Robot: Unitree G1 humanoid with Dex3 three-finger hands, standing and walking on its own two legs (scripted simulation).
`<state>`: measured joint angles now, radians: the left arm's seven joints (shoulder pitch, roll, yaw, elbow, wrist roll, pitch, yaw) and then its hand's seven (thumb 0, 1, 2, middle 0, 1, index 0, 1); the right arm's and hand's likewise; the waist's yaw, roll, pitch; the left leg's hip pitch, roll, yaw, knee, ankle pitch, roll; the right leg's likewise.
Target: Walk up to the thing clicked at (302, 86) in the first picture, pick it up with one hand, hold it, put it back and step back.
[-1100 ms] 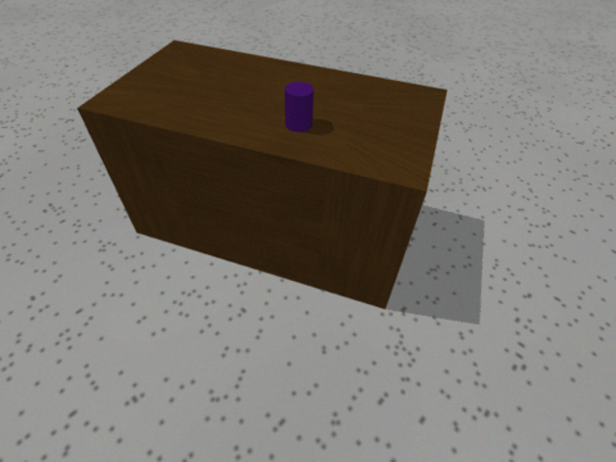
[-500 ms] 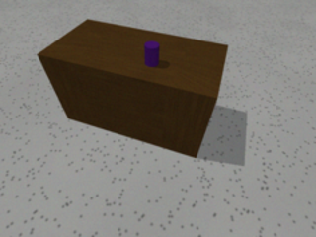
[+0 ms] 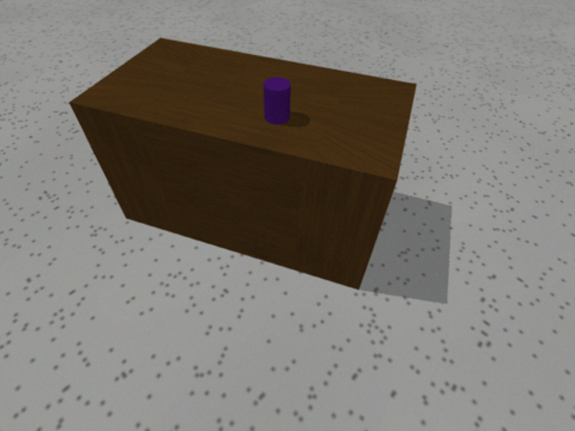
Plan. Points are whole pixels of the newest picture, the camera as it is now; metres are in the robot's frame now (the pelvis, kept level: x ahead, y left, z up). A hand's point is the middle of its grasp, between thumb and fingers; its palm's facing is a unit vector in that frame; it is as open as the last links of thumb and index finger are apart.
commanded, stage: stand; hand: left
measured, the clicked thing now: (277, 101) +1.05 +0.05 -0.13
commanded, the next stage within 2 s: walk up in 0.02 s
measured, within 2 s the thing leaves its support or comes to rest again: neither
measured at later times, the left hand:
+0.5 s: hand (79, 408) +0.19 +0.33 -0.16, palm faces -0.18 -0.92 -0.35, open 7.4 cm
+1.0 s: hand (170, 254) +0.47 +0.25 -0.13, palm faces -0.27 -0.88 -0.39, open 7.4 cm
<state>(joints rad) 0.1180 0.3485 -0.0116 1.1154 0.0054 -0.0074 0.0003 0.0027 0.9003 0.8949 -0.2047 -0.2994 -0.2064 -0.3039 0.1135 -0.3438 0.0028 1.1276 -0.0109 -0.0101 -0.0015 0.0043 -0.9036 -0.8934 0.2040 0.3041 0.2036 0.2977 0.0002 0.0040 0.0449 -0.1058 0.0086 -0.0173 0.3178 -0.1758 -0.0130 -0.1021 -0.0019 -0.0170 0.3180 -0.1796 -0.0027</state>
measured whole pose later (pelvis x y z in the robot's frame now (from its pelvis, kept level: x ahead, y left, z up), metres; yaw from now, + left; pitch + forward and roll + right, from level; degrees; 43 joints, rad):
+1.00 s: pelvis +0.31 +0.02 -0.01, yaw -17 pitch -3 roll +1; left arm 0.28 0.35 0.03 0.81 -0.01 -0.07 -0.02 0.00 0.90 0.89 -0.21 -0.30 -0.21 -0.30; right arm 0.28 -0.41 -0.06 0.81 -0.02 -0.01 0.05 0.01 -0.90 -0.89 0.20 0.30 0.20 0.30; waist 0.00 0.05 0.11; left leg -0.46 0.09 -0.04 1.06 -0.31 0.01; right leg -0.19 0.02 0.04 0.49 -0.23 -0.03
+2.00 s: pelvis +0.49 +0.06 -0.03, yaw -21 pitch -3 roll +0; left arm 0.07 0.37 0.04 0.93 0.01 0.03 -0.02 0.00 0.90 0.89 -0.21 -0.30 -0.21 -0.30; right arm 0.19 -0.38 -0.02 0.98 -0.02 -0.02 -0.01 0.00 -0.90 -0.89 0.21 0.30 0.21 0.30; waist 0.00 -0.05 0.10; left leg -0.23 0.04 0.01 0.65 -0.37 -0.03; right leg -0.36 -0.01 -0.01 0.63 -0.20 -0.02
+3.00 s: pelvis +0.50 +0.05 -0.01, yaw -17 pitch -2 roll +0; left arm 0.07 0.34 0.05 1.07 0.01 0.04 -0.03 0.00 0.90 0.89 -0.20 -0.30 -0.21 -0.30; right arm 0.11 -0.37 -0.01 1.06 -0.01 -0.02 -0.01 0.00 -0.90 -0.89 0.20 0.30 0.20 0.30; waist 0.01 0.00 0.07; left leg -0.17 0.02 -0.05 0.47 -0.27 -0.03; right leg -0.27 -0.02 -0.07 0.44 -0.15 -0.01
